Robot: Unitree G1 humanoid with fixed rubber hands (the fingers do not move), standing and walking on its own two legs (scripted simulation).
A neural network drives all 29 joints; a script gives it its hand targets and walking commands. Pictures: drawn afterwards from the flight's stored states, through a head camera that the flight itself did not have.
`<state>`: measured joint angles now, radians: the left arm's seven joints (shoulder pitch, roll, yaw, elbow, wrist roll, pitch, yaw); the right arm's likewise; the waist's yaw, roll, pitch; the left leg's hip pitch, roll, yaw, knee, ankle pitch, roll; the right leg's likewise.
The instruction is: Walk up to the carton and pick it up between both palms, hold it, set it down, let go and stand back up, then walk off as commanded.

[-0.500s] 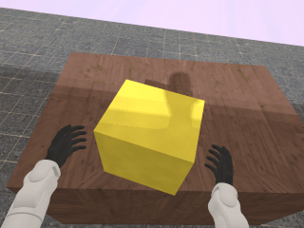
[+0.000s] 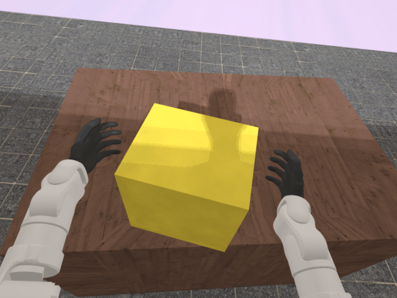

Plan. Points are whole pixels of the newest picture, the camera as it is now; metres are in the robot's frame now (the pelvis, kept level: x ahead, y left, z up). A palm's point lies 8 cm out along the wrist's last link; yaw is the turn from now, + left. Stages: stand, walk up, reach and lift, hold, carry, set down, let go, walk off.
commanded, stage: reach and lift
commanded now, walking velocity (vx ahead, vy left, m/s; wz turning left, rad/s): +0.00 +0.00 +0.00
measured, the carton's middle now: (190, 179) +0.39 +0.01 -0.03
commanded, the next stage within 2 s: none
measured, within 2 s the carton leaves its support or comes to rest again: neither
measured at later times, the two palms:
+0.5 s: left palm (97, 124) +0.44 +0.21 +0.10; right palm (297, 160) +0.34 -0.19 +0.11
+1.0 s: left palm (92, 150) +0.45 +0.24 +0.00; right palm (280, 194) +0.33 -0.19 +0.00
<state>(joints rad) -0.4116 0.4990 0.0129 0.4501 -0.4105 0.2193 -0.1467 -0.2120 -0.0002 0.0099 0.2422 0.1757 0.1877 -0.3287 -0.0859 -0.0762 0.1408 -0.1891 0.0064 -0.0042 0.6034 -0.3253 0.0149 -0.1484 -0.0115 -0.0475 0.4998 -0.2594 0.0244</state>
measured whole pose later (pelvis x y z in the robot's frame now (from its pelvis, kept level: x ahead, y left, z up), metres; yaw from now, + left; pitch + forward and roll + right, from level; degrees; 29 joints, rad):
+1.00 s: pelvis +0.00 +0.02 -0.01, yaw -1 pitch +13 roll -4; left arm -0.73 0.48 0.01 1.09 -0.29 -0.21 -0.14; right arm -0.47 -0.05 -0.03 0.83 0.20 -0.25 -0.26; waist -0.16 -0.03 -0.02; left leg -0.61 0.01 0.00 0.71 -0.31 0.02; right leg -0.52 -0.01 -0.05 0.50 -0.21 0.05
